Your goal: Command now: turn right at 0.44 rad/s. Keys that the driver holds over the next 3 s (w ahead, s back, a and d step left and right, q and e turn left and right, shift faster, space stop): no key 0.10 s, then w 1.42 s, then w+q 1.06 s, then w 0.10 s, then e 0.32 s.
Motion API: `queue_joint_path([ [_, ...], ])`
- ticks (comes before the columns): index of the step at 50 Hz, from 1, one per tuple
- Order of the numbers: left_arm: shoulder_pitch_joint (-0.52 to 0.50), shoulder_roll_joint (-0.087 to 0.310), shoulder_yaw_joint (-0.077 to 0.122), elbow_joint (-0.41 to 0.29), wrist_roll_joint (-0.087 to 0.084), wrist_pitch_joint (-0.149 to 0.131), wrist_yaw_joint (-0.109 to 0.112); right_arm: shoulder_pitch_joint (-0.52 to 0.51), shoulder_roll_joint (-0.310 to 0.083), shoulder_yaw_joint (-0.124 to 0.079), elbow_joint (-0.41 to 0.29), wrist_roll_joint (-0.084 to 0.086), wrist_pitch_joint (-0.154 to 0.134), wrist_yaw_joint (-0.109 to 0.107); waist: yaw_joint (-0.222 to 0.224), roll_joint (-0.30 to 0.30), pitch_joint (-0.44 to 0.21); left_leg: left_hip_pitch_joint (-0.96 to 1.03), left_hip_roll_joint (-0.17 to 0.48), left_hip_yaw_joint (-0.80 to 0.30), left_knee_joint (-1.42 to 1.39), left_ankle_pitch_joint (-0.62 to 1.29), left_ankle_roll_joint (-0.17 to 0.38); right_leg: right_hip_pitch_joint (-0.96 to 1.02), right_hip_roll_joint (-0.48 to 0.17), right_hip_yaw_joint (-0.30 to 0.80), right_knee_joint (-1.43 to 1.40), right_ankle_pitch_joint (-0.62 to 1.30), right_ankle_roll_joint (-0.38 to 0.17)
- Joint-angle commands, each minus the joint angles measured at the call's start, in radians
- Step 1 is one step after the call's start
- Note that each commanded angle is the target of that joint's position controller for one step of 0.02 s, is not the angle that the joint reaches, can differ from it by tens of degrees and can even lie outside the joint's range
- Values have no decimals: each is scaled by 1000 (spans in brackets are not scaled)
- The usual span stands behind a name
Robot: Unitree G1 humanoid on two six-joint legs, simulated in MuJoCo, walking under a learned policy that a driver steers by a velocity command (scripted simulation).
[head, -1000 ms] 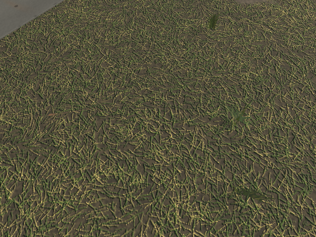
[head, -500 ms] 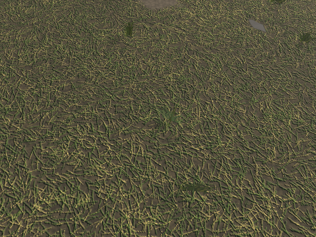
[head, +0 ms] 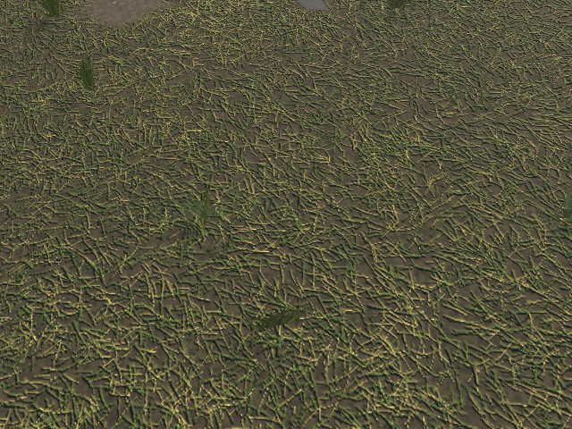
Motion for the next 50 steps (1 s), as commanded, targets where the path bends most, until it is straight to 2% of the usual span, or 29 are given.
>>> queue_joint_path([
  [1,-53,136,28,-64,-1,-20,20,4,-93,-25,-58,-3,-11,-4,-9,-183,-157,-83,3,-45,91,114,-17,163,-236,233,-173,483,-180],
  [5,-44,121,18,-39,9,-18,27,-3,-50,-5,-56,6,-7,1,7,-178,-154,-32,6,-39,-95,157,-33,181,-213,209,-175,419,-180],
  [6,-26,124,19,-29,7,-17,27,-6,-44,0,-57,5,-9,4,19,-182,-163,-14,9,-33,-156,164,-30,186,-209,220,-194,270,-181],
  [8,12,149,25,-9,2,-17,21,-31,-49,4,-67,13,-17,15,55,-214,-121,-8,2,-15,-248,153,-15,163,-214,288,-264,-113,-193],
  [10,21,160,24,8,3,-22,14,-48,-65,2,-75,23,-33,24,65,-225,-64,-4,0,-13,-328,117,7,139,-233,349,-299,-258,-197],
  [12,32,167,25,22,-4,-30,8,-47,-64,4,-74,25,-53,32,70,-201,-42,20,-4,-7,-395,91,31,132,-242,373,-300,-292,-199],
  [14,37,170,23,34,-11,-36,3,-29,-51,10,-66,28,-75,39,59,-178,-34,78,-13,6,-466,97,59,104,-240,381,-290,-305,-198],
  [17,3,134,8,40,-15,-38,-3,102,-33,11,-11,24,-100,43,-23,-131,-57,342,-40,32,-646,236,102,-34,-176,334,-216,-304,-154],
  [18,-18,85,-7,34,-7,-45,-5,185,-48,8,8,22,-106,36,-59,-101,-85,472,23,-44,-665,217,124,-125,-133,289,-117,-284,-112],
  [19,-45,6,-29,11,3,-56,-10,278,-117,-4,21,11,-110,28,-81,70,-107,593,192,-287,-761,80,189,-285,-20,124,157,-259,-36],
  [20,-81,61,-12,-38,-15,-73,-3,323,-204,-31,35,1,-112,39,-88,217,-61,580,362,-616,-889,-111,332,-471,34,14,370,-356,9],
  [21,-81,129,10,-28,-26,-84,-1,292,-140,-13,25,6,-118,38,-82,118,6,550,369,-643,-913,-214,360,-547,-26,67,503,-325,16],
  [22,-53,130,15,-10,-29,-91,-7,258,-102,0,16,10,-121,34,-58,106,30,553,321,-566,-915,-199,328,-579,-50,72,544,-231,14],
  [25,-67,93,12,4,-11,-102,-21,229,-81,13,4,5,-117,28,-49,64,26,543,228,-358,-939,92,268,-570,-101,35,514,-26,29],
  [30,-155,10,-17,-13,-8,-111,-36,266,-90,16,21,11,-101,18,-77,54,9,469,143,-132,-948,459,248,-429,-84,-47,254,178,79],
  [32,-211,0,-25,-25,-14,-116,-47,295,-109,12,35,14,-96,16,-96,56,24,431,142,-100,-953,473,244,-353,-65,-66,134,242,79],
  [34,-245,13,-23,-34,-20,-119,-57,323,-124,8,51,21,-93,17,-101,61,38,437,173,-107,-953,482,247,-312,-54,-67,72,263,67],
  [37,-241,49,-12,-40,-23,-123,-66,321,-138,2,69,32,-84,15,-61,71,34,516,222,-110,-908,611,224,-273,-47,-48,8,224,17],
  [38,-207,70,-3,-34,-21,-122,-64,313,-149,-2,70,31,-80,13,-32,80,3,542,223,-99,-854,768,212,-214,-30,-58,0,194,-3],
  [39,-122,98,13,-12,-17,-119,-57,301,-158,-5,71,30,-74,11,23,84,-63,545,208,-69,-740,954,196,-87,-2,-81,-14,184,-31],
  [40,29,137,36,33,-17,-114,-46,299,-146,2,68,26,-68,7,100,70,-165,492,166,-30,-556,1048,170,126,16,-98,-30,197,-63],
  [41,208,188,53,68,-14,-104,-32,307,-103,21,45,3,-69,3,171,1,-308,285,129,-20,-274,800,140,443,-132,60,21,172,-115],
  [42,261,290,70,88,1,-104,-34,445,51,65,13,7,-86,13,77,-321,-474,-85,-72,-33,109,44,74,751,-405,597,-82,-112,-286],
  [43,249,177,43,85,-7,-108,-34,361,-57,44,27,33,-108,17,127,-259,-451,-187,-61,-161,222,-68,82,698,-401,733,-227,-239,-271],
  [44,173,139,28,86,-7,-109,-29,248,-110,25,-8,60,-119,24,113,-218,-269,-264,-8,-131,241,5,94,564,-370,568,-241,-180,-227],
  [45,114,122,22,83,-5,-108,-28,195,-100,31,-20,52,-127,22,84,-123,-188,-237,41,-102,200,92,99,426,-331,447,-252,-53,-208],
  [46,70,99,16,82,1,-109,-30,169,-89,29,-20,30,-128,22,53,-91,-127,-210,70,-90,143,150,92,310,-289,358,-275,62,-201],
  [47,43,81,11,80,13,-114,-30,193,-81,26,-13,24,-120,25,15,-118,-119,-148,97,-99,115,194,88,234,-261,302,-302,126,-198],
  [50,27,80,14,103,0,-134,-30,223,-34,36,3,19,-91,26,-27,-120,-88,-99,113,-79,43,222,57,117,-240,206,-376,202,-222],
])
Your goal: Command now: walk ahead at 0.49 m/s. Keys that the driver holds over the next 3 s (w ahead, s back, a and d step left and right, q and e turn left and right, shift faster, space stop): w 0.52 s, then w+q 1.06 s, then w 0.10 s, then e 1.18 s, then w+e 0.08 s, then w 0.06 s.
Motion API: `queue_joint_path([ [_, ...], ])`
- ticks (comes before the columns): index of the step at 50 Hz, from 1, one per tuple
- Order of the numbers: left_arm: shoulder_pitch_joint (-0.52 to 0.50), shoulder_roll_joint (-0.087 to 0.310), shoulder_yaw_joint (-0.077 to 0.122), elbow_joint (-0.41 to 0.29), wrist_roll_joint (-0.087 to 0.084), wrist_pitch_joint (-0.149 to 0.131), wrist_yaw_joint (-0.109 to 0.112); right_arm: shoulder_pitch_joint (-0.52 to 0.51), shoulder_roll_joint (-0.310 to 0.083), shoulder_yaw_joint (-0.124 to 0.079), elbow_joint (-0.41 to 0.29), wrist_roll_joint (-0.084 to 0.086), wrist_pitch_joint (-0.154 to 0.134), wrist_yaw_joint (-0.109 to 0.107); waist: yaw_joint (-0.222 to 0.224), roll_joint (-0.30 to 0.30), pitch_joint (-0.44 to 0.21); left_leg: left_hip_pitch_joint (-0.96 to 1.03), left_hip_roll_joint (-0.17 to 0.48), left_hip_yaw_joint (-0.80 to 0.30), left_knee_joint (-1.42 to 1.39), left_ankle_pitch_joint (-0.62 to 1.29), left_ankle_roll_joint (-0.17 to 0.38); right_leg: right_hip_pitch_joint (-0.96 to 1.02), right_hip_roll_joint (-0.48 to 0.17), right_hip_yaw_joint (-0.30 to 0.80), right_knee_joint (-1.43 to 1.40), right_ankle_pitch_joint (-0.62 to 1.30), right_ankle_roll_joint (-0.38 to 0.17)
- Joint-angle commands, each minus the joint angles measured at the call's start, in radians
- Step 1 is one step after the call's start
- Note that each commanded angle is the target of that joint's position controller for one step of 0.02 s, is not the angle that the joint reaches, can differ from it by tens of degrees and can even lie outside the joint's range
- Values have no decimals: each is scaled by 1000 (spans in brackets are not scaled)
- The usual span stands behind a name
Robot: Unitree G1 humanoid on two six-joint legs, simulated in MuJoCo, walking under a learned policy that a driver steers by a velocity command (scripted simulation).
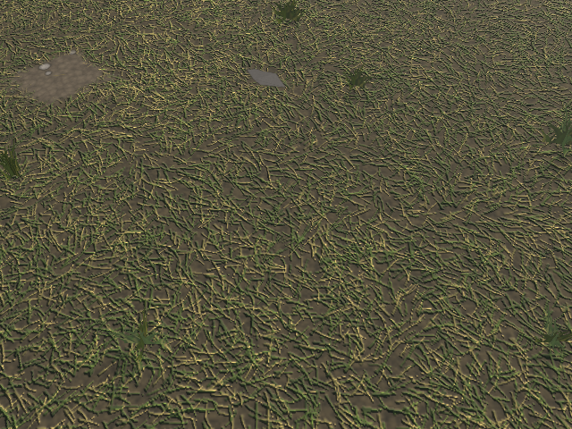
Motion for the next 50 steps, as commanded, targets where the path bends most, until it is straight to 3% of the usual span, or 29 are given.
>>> queue_joint_path([
  [1,-27,124,32,-42,-8,-33,5,54,-54,-15,-50,-13,9,-3,-37,-111,-32,-105,65,-30,-57,67,-29,51,-276,263,-259,113,-198],
  [3,-6,138,35,-22,-7,-34,11,-26,-48,-11,-76,-22,8,-5,-17,-94,5,-155,70,-26,-173,170,-47,51,-264,219,-281,130,-195],
  [7,49,168,39,6,-15,-22,21,-177,-20,2,-110,-15,-13,11,42,-81,29,-108,28,18,-454,385,-42,73,-226,131,-281,142,-150],
  [9,99,186,42,30,-22,-14,22,-238,-22,2,-129,-8,-19,22,69,-78,36,-98,11,24,-525,417,-35,123,-250,136,-266,124,-145],
  [12,134,195,46,60,-27,5,26,-288,-42,-5,-157,-5,-24,38,71,-86,42,-128,-2,9,-598,358,0,245,-301,152,-211,161,-126],
  [15,124,213,51,72,-25,24,33,-223,-74,-20,-150,-8,-25,44,18,-115,-11,-17,-43,39,-634,238,44,323,-314,150,-94,383,-93],
  [16,106,211,49,71,-22,31,34,-114,-101,-38,-121,-11,-25,39,-46,-110,-81,136,-76,72,-659,238,70,308,-277,116,45,535,-71],
  [17,112,176,34,63,-10,33,38,45,-150,-61,-80,-12,-21,29,-115,-85,-201,389,-47,49,-630,262,104,202,-223,76,258,508,-38],
  [18,207,77,1,27,4,20,35,161,-254,-82,-70,-37,-17,21,-100,116,-372,782,210,-334,-621,201,233,-150,-101,30,649,141,29],
  [19,234,59,-9,41,-9,-1,29,193,-215,-74,-55,-23,-12,26,-99,254,-460,899,308,-705,-805,30,324,-371,8,127,861,-414,58],
  [20,153,165,18,29,-36,-14,21,141,-148,-52,-61,-15,-12,27,-113,143,-320,809,283,-622,-839,-77,277,-481,-58,183,939,-394,45],
  [21,67,171,19,3,-48,-21,19,82,-123,-44,-68,-16,-11,25,-96,81,-202,675,244,-479,-853,-43,244,-500,-109,149,917,-309,34],
  [22,24,156,17,-6,-36,-21,22,26,-103,-38,-68,-23,-12,27,-66,16,-116,537,203,-376,-881,59,229,-476,-149,125,852,-232,36],
  [23,22,149,22,-3,-20,-14,25,-10,-76,-30,-72,-31,-19,28,-36,17,-83,448,166,-305,-910,147,216,-425,-182,130,788,-174,40],
  [24,46,131,20,6,-17,-3,25,-27,-74,-30,-71,-35,-23,29,-12,39,-79,394,148,-266,-939,197,216,-368,-193,130,764,-139,48],
  [26,72,99,14,18,-12,15,29,-25,-78,-33,-56,-27,-37,30,8,37,-76,346,134,-200,-978,288,234,-338,-196,118,722,-106,68],
  [28,3,92,12,-11,2,20,36,-2,-98,-40,-36,-21,-40,25,2,13,-38,331,124,-170,-1006,340,247,-384,-199,113,624,-41,90],
  [33,-185,62,1,-63,0,-4,23,71,-133,-53,2,-8,-17,-1,-55,7,2,351,72,-108,-1007,310,204,-365,-151,101,275,212,118],
  [37,-301,72,1,-96,-11,-22,3,142,-144,-60,34,2,0,-11,-88,18,15,399,99,-154,-949,276,196,-318,-113,106,145,237,114],
  [41,-253,124,21,-88,-16,-40,-3,134,-155,-71,39,1,20,-22,-36,61,-13,453,130,-230,-836,314,161,-190,-95,111,73,113,72],
  [42,-164,148,36,-63,-15,-43,3,122,-142,-67,34,-1,23,-22,13,57,-60,432,95,-213,-746,388,139,-57,-85,91,35,101,47],
  [43,-28,192,55,-36,-4,-46,11,118,-98,-50,22,-10,23,-20,75,29,-176,349,32,-174,-551,368,108,174,-147,133,61,100,2],
  [44,121,268,74,-23,5,-40,20,158,-20,-25,-10,-36,18,-19,103,-146,-346,118,-75,-93,-224,60,58,493,-362,360,110,83,-71],
  [45,143,283,77,-4,4,-25,13,254,17,-13,-37,3,4,-17,53,-412,-414,-184,-152,-72,25,-323,22,654,-502,773,-43,-188,-183],
  [46,99,176,51,-17,-4,-23,13,187,-98,-41,-18,27,5,-20,77,-247,-284,-267,-82,-127,124,-257,19,548,-464,718,-94,-339,-148],
  [47,41,132,38,-21,-8,-21,16,102,-132,-54,-37,26,10,-21,74,-177,-167,-281,-47,-98,125,-164,19,422,-432,558,-108,-282,-113],
  [48,-13,107,29,-22,-3,-22,14,77,-117,-54,-38,15,18,-21,46,-124,-109,-239,-11,-87,99,-89,10,306,-388,450,-132,-162,-101],
  [49,-49,87,25,-16,3,-22,14,66,-100,-57,-45,6,24,-17,21,-141,-69,-207,17,-89,56,-39,5,227,-357,370,-159,-86,-99],
  [50,-69,84,26,-10,9,-26,17,76,-78,-56,-46,8,33,-12,2,-166,-54,-159,38,-84,36,-9,0,168,-334,299,-188,-36,-94],
])
Over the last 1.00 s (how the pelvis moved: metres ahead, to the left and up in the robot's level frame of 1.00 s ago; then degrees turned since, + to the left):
0.33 -0.05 0.00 -4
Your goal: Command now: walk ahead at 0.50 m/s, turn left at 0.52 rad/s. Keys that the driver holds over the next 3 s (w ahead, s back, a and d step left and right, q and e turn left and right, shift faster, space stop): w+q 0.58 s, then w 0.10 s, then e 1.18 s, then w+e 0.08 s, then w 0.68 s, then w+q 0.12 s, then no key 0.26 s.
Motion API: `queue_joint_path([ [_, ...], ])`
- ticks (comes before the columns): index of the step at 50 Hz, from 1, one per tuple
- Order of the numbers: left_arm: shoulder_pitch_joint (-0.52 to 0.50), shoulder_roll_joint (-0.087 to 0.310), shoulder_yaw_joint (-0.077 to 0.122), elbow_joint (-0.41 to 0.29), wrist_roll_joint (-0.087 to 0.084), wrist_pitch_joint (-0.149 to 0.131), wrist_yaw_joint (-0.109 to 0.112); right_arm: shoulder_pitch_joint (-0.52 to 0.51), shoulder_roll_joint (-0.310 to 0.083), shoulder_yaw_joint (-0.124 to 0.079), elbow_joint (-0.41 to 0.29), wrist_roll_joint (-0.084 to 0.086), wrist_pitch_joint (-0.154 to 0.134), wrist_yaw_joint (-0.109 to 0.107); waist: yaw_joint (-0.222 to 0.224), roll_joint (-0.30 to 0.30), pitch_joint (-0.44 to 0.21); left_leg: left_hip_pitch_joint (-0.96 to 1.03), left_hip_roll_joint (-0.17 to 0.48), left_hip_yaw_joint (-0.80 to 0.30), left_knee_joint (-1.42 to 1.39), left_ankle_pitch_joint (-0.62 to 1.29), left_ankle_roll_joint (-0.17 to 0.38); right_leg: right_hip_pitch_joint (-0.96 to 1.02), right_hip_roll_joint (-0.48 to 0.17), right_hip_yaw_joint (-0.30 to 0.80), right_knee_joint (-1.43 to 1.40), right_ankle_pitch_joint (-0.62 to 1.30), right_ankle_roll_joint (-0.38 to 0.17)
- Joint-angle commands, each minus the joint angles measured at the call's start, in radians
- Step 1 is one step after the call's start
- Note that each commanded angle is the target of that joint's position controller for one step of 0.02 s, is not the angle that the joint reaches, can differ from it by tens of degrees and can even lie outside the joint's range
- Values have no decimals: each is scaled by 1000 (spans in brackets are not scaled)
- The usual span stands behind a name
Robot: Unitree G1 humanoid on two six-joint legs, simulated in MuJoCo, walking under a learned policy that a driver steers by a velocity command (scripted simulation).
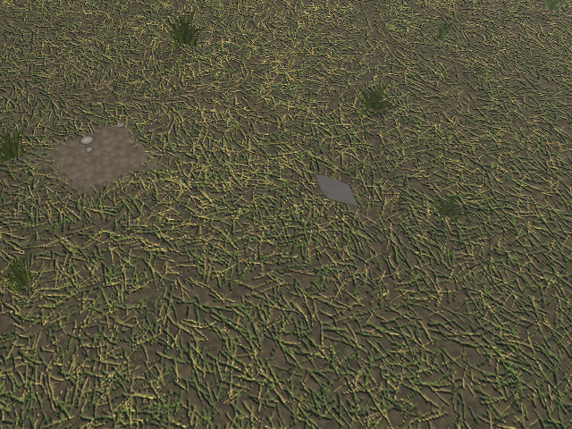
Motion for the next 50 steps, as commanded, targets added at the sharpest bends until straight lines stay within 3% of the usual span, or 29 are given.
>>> queue_joint_path([
  [1,27,94,29,-18,7,-14,7,-8,-63,-25,-89,2,4,7,26,-162,-30,-227,113,-40,23,98,-14,197,-269,251,-282,27,-148],
  [5,41,140,47,15,4,-23,15,-79,-36,-18,-134,-9,16,11,29,-111,5,-282,125,-33,-110,213,-38,193,-280,115,-328,167,-177],
  [9,56,175,55,29,-1,-10,21,-188,-17,-6,-170,-8,4,37,68,-89,28,-245,110,25,-340,390,-25,226,-258,-19,-331,221,-155],
  [14,119,219,71,59,-27,19,24,-306,-28,-6,-234,-8,7,64,93,-85,61,-240,83,88,-487,338,23,358,-301,-89,-280,290,-119],
  [16,112,247,80,59,-38,32,26,-280,-58,-21,-244,-13,14,67,57,-109,23,-155,31,136,-506,239,61,398,-304,-123,-168,557,-98],
  [17,105,261,85,56,-44,40,28,-212,-86,-38,-233,-15,19,65,11,-119,-27,-52,-11,166,-513,199,86,399,-294,-144,-47,708,-86],
  [18,91,254,82,51,-48,47,30,-68,-126,-65,-195,-12,23,58,-75,-101,-102,148,-62,189,-568,240,119,341,-262,-177,150,766,-59],
  [19,111,214,65,41,-27,44,33,111,-198,-101,-145,-6,33,40,-150,-26,-195,456,-36,86,-583,263,164,126,-222,-182,436,559,-15],
  [20,194,66,18,-21,21,25,23,79,-321,-117,-152,5,28,30,-27,278,-250,754,225,-473,-681,87,335,-335,-27,-132,799,-346,52],
  [21,122,126,20,-28,-6,-11,11,92,-248,-89,-199,-5,5,40,-84,160,-403,807,312,-768,-841,-73,393,-436,10,126,927,-447,40],
  [22,20,190,37,-60,-47,-29,4,63,-186,-68,-186,-16,-14,47,-100,85,-264,728,295,-645,-873,-11,337,-521,-33,140,925,-348,19],
  [23,5,174,30,-65,-41,-40,7,17,-168,-62,-184,-16,-24,47,-61,29,-176,595,254,-524,-866,86,306,-500,-74,135,844,-259,3],
  [24,12,171,32,-53,-15,-43,16,-51,-140,-53,-191,-18,-26,44,-18,-15,-123,468,216,-429,-864,205,280,-438,-107,138,756,-200,8],
  [25,33,179,38,-45,-4,-35,17,-94,-116,-43,-207,-29,-28,40,18,3,-108,379,187,-368,-879,302,269,-364,-129,148,702,-158,12],
  [26,45,179,41,-44,-1,-23,16,-112,-113,-41,-215,-34,-29,36,33,15,-101,327,173,-346,-899,353,270,-323,-130,146,671,-136,22],
  [28,44,152,36,-43,11,-4,17,-103,-122,-43,-206,-26,-34,26,41,1,-86,261,154,-287,-919,446,279,-299,-119,126,595,-97,54],
  [32,-71,104,16,-68,10,5,14,-51,-130,-43,-169,-22,-33,3,0,16,-38,223,100,-178,-935,432,233,-303,-92,109,323,152,94],
  [34,-131,87,7,-80,4,0,5,-24,-127,-40,-146,-21,-32,0,-30,32,-23,203,83,-148,-938,372,203,-248,-71,97,195,274,91],
  [36,-173,85,3,-90,3,-9,-6,-1,-128,-37,-117,-24,-32,-2,-50,40,3,212,92,-127,-920,450,187,-213,-55,79,122,351,75],
  [39,-184,101,8,-97,4,-21,-23,23,-116,-31,-83,-32,-23,-5,-59,47,-11,324,126,-118,-831,605,162,-219,-39,73,58,329,27],
  [41,-148,118,15,-88,3,-22,-32,12,-118,-30,-71,-38,-17,-6,-39,55,-32,382,148,-123,-763,700,146,-193,-24,67,44,242,-9],
  [43,-14,149,32,-50,10,-25,-31,-33,-120,-29,-73,-34,-11,-11,42,46,-97,399,104,-80,-590,897,104,-31,16,33,-23,275,-53],
  [44,74,202,45,-39,17,-27,-26,-28,-105,-21,-89,-47,-12,-15,73,-17,-197,329,44,-39,-399,777,58,159,-72,129,11,586,-100],
  [45,118,268,52,-49,28,-17,-22,84,-59,-5,-100,-60,-18,-12,27,-216,-334,42,-69,5,-45,235,-25,485,-295,420,71,895,-270],
  [46,139,204,40,-39,4,0,-22,137,-66,2,-90,-56,-17,-5,32,-279,-433,-115,-123,-26,114,-263,-68,598,-388,645,6,836,-372],
  [47,102,186,38,-59,-19,17,-21,68,-135,-14,-97,-35,-9,-1,56,-175,-365,-173,-73,-73,184,-234,-71,514,-352,623,-41,552,-335],
  [48,44,173,35,-77,-21,34,-15,-28,-139,-19,-118,-24,5,-5,61,-104,-253,-216,-47,-48,183,-178,-73,389,-304,546,-79,354,-288],
  [49,8,171,32,-87,-15,47,-9,-72,-134,-20,-130,-27,20,-11,48,-66,-164,-220,-24,-36,134,-136,-73,245,-281,507,-120,245,-265],
  [50,-11,171,33,-93,-10,55,-1,-90,-129,-24,-139,-37,33,-20,30,-67,-121,-177,0,-39,55,-98,-70,134,-248,480,-154,162,-244],
])
Over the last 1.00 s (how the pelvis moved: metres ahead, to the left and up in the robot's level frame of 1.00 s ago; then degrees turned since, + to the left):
0.55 0.03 0.00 12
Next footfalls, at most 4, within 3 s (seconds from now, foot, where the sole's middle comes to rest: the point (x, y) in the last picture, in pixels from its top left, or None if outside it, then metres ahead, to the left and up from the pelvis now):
0.38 left None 0.33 0.18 -0.77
0.86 right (260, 352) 0.67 0.10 -0.77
1.28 left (168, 381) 0.60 0.32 -0.77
1.72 right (277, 388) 0.57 0.06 -0.77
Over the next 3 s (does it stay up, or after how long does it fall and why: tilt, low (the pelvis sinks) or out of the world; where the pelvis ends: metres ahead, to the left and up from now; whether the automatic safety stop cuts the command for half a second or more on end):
stays up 0.93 0.00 0.01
